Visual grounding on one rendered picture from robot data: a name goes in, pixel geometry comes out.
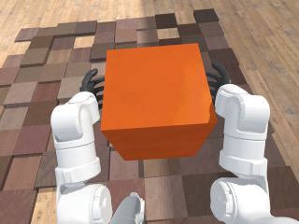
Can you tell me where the left robot thigh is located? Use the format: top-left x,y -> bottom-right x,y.
109,196 -> 145,224

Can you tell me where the robot left hand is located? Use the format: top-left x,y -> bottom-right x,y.
79,68 -> 105,109

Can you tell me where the robot right upper arm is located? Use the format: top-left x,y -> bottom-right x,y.
210,177 -> 299,224

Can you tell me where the left robot forearm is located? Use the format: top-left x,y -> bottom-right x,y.
50,91 -> 101,222

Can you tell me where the robot right hand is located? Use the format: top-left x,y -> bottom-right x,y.
205,62 -> 233,105

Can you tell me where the carton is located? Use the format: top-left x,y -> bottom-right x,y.
100,43 -> 218,161

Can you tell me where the robot left upper arm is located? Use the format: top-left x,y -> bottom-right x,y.
56,184 -> 113,224

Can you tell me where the right robot forearm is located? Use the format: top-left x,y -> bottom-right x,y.
215,84 -> 270,206

